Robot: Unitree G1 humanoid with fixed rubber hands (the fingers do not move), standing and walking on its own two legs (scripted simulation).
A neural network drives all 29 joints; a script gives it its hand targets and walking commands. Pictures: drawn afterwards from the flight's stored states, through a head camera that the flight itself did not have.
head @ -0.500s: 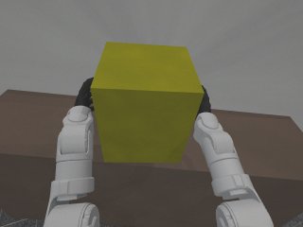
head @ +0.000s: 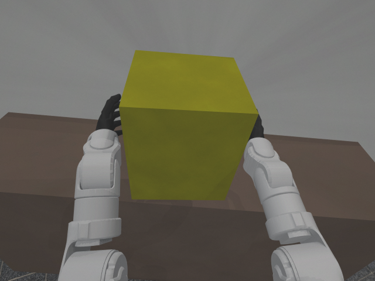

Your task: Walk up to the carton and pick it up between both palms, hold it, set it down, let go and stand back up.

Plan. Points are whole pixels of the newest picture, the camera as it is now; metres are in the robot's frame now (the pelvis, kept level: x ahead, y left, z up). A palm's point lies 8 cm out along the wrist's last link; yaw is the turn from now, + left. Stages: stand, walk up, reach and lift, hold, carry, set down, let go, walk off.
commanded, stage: hold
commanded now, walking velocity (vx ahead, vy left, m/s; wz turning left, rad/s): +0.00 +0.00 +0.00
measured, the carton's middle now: (182, 129) +0.39 +0.00 +0.18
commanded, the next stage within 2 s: none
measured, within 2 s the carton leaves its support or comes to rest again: neither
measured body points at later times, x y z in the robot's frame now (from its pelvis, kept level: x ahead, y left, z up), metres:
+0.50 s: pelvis +0.00 +0.00 +0.00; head -0.04 +0.02 +0.45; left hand +0.37 +0.15 +0.19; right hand +0.37 -0.16 +0.18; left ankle +0.04 +0.12 -0.75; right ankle +0.01 -0.11 -0.75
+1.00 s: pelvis +0.00 +0.00 +0.00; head -0.04 +0.03 +0.45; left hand +0.38 +0.15 +0.19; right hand +0.37 -0.16 +0.18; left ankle +0.04 +0.12 -0.75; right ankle +0.01 -0.11 -0.75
